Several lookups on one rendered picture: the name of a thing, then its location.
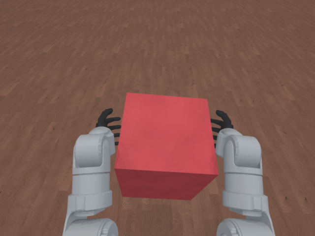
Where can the robot left hand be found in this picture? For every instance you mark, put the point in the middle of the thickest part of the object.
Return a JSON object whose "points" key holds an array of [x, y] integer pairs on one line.
{"points": [[103, 121]]}

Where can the carton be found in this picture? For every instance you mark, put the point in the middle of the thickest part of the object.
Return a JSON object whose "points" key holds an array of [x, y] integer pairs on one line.
{"points": [[166, 147]]}

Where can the robot left upper arm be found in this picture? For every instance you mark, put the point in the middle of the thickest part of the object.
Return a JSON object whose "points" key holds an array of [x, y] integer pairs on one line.
{"points": [[92, 227]]}

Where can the left robot forearm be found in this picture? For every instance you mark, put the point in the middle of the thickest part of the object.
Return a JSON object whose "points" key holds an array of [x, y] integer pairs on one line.
{"points": [[91, 192]]}

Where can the right robot forearm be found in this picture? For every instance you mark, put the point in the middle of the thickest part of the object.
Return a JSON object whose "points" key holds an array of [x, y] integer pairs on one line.
{"points": [[243, 182]]}

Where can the robot right upper arm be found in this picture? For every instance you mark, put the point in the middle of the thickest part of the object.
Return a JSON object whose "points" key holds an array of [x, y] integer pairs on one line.
{"points": [[243, 227]]}

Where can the robot right hand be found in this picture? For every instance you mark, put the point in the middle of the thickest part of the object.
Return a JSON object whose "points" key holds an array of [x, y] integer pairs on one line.
{"points": [[226, 123]]}

